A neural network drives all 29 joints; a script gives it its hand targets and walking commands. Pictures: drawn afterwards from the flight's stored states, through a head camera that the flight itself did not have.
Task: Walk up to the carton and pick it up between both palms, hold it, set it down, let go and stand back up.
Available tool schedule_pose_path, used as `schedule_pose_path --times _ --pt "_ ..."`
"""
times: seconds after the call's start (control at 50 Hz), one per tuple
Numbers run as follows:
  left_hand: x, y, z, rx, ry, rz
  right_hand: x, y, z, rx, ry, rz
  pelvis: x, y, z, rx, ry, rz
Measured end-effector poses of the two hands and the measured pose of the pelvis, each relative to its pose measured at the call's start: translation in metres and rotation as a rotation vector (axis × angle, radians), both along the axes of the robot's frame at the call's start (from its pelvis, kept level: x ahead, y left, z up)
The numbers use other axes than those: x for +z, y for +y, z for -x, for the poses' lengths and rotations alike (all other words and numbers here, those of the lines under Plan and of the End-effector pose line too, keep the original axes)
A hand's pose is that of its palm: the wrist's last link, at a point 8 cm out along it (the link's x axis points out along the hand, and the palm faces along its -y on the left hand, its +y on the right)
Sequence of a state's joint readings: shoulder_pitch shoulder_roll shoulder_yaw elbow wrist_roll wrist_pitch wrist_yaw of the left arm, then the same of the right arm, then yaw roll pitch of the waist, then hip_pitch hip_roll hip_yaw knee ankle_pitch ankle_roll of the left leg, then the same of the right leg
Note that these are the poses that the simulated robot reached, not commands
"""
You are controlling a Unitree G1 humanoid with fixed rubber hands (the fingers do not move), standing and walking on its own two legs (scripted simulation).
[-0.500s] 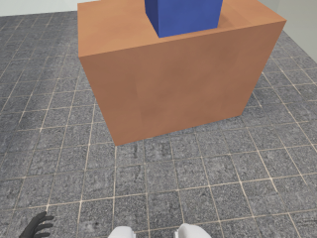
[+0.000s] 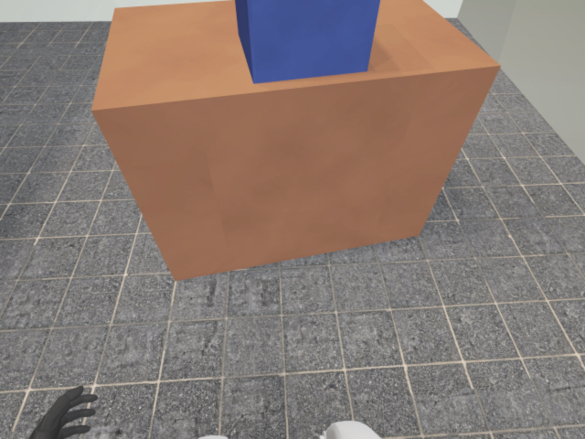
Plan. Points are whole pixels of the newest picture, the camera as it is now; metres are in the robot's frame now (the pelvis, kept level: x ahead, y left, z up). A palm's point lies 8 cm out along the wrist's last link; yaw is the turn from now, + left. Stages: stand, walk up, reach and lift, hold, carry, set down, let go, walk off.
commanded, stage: walk up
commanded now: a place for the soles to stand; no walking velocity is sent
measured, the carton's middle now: (299, 9) +1.03 -0.03 +0.12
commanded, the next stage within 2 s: none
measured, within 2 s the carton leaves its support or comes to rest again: neither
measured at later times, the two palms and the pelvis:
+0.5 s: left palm (170, 378) +0.22 +0.18 -0.06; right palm out of the picture +0.11 -0.50 -0.08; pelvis +0.09 -0.15 +0.01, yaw +0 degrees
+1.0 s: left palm (216, 366) +0.21 +0.11 +0.00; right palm out of the picture +0.16 -0.56 -0.11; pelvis +0.13 -0.24 +0.03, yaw +2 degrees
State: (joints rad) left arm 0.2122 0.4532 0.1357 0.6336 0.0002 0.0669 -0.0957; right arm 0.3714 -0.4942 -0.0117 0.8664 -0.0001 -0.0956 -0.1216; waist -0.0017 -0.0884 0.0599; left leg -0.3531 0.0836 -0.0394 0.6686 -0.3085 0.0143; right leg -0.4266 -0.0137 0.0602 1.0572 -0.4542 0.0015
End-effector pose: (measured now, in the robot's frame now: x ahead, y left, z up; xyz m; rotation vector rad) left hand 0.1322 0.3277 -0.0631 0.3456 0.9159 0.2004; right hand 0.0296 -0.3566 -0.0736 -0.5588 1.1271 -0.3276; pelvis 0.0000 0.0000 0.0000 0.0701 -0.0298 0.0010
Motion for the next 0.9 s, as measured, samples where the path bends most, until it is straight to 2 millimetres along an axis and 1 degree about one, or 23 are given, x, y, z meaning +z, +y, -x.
schedule_pose_path --times 0.04,0.06,0.1,0.14,0.16,0.22,0.3,0.34,0.36,0.4,0.44,0.5,0.54,0.56,0.6,0.62,0.66,0.72,0.8,0.84,0.9 --pt "-0.009 -0.017 0.010 0.023 0.028 -0.008 -0.011 -0.020 -0.013 0.007 -0.019 -0.014 -0.008 -0.021 -0.005 -0.013 -0.005 -0.004" --pt "-0.014 -0.025 0.019 0.039 0.050 -0.010 -0.017 -0.028 -0.018 0.010 -0.016 -0.021 -0.011 -0.031 -0.006 -0.007 -0.014 0.002" --pt "-0.015 -0.038 0.037 0.081 0.096 -0.016 -0.018 -0.037 -0.030 0.017 -0.007 -0.039 -0.008 -0.046 -0.014 0.010 -0.032 -0.006" --pt "-0.006 -0.046 0.051 0.117 0.146 -0.032 -0.012 -0.046 -0.045 0.026 -0.013 -0.053 0.003 -0.057 -0.024 0.015 -0.037 -0.013" --pt "-0.001 -0.049 0.055 0.130 0.166 -0.041 -0.009 -0.050 -0.051 0.030 -0.012 -0.062 0.008 -0.062 -0.030 0.015 -0.033 -0.012" --pt "0.012 -0.061 0.055 0.143 0.202 -0.063 -0.001 -0.062 -0.064 0.041 0.021 -0.084 0.021 -0.076 -0.044 0.015 -0.015 -0.005" --pt "0.014 -0.079 0.043 0.141 0.246 -0.067 0.007 -0.080 -0.073 0.041 0.090 -0.082 0.028 -0.094 -0.059 0.019 0.026 0.007" --pt "0.013 -0.087 0.029 0.131 0.251 -0.070 0.008 -0.089 -0.074 0.040 0.114 -0.073 0.027 -0.101 -0.065 0.018 0.033 0.012" --pt "0.010 -0.090 0.018 0.114 0.241 -0.077 0.005 -0.095 -0.072 0.034 0.123 -0.062 0.023 -0.103 -0.067 0.010 0.032 0.020" --pt "-0.001 -0.097 -0.009 0.077 0.204 -0.091 -0.007 -0.108 -0.066 0.014 0.137 -0.038 0.009 -0.111 -0.072 0.000 0.021 0.016" --pt "-0.005 -0.115 -0.039 0.041 0.158 -0.085 -0.013 -0.118 -0.067 -0.002 0.131 -0.043 0.005 -0.123 -0.078 0.000 0.007 -0.001" --pt "0.001 -0.144 -0.083 0.001 0.074 -0.072 -0.010 -0.139 -0.083 0.000 0.096 -0.044 0.006 -0.146 -0.090 0.000 0.025 0.005" --pt "0.005 -0.164 -0.103 -0.013 0.026 -0.069 -0.009 -0.157 -0.096 0.009 0.080 -0.051 0.005 -0.164 -0.099 0.001 0.038 0.007" --pt "0.005 -0.174 -0.110 -0.019 0.009 -0.071 -0.011 -0.165 -0.102 0.011 0.075 -0.059 0.004 -0.174 -0.104 0.001 0.039 0.005" --pt "-0.001 -0.191 -0.115 -0.010 -0.010 -0.088 -0.025 -0.183 -0.113 0.012 0.077 -0.080 -0.006 -0.193 -0.112 0.004 0.011 0.005" --pt "-0.004 -0.198 -0.112 0.001 -0.003 -0.097 -0.031 -0.189 -0.117 0.011 0.084 -0.092 -0.009 -0.201 -0.116 0.009 -0.005 0.008" --pt "-0.004 -0.209 -0.103 0.028 0.033 -0.111 -0.037 -0.197 -0.124 0.010 0.105 -0.118 -0.007 -0.213 -0.121 0.019 -0.027 0.007" --pt "0.013 -0.216 -0.092 0.057 0.084 -0.155 -0.039 -0.204 -0.129 0.007 0.131 -0.161 0.005 -0.225 -0.127 0.019 -0.045 -0.005" --pt "0.038 -0.219 -0.089 0.086 0.106 -0.206 -0.035 -0.207 -0.131 0.004 0.180 -0.219 0.021 -0.235 -0.133 0.021 -0.040 -0.008" --pt "0.045 -0.222 -0.090 0.097 0.100 -0.219 -0.033 -0.211 -0.133 0.006 0.189 -0.227 0.025 -0.240 -0.135 0.026 -0.038 -0.013" --pt "0.050 -0.224 -0.088 0.111 0.097 -0.239 -0.035 -0.214 -0.135 0.006 0.189 -0.242 0.026 -0.244 -0.136 0.028 -0.042 -0.018"
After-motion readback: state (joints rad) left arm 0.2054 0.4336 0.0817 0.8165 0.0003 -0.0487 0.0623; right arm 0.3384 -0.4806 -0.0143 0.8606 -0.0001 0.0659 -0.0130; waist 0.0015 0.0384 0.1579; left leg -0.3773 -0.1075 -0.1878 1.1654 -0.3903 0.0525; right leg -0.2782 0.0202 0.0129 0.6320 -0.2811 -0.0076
